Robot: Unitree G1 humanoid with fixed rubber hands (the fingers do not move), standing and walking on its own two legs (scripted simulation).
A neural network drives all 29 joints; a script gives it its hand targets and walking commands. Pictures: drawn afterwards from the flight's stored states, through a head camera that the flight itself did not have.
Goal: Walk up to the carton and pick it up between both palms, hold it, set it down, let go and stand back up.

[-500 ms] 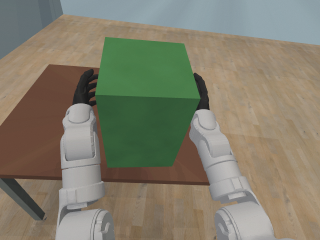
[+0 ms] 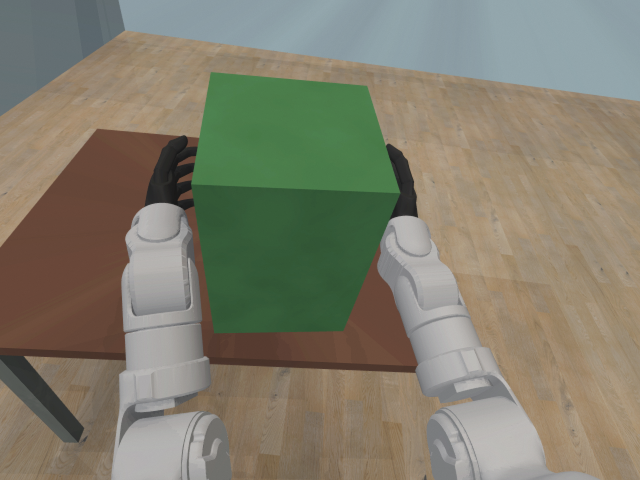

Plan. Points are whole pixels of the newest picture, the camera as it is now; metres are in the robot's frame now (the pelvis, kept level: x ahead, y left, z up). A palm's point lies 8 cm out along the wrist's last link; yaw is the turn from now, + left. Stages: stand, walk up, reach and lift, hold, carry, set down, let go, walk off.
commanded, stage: hold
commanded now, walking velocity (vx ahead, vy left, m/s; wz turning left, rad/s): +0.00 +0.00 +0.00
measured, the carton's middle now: (285, 218) +0.37 +0.01 +0.16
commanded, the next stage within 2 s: none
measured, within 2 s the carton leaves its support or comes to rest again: neither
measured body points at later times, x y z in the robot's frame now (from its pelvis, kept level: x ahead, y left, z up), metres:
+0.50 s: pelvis +0.00 +0.00 +0.00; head -0.03 +0.03 +0.45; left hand +0.38 +0.14 +0.19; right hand +0.37 -0.13 +0.18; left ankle +0.02 +0.11 -0.75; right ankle +0.03 -0.11 -0.75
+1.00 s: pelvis +0.00 +0.00 +0.00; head -0.02 +0.03 +0.45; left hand +0.38 +0.14 +0.17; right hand +0.38 -0.13 +0.16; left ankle +0.02 +0.11 -0.75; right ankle +0.03 -0.11 -0.75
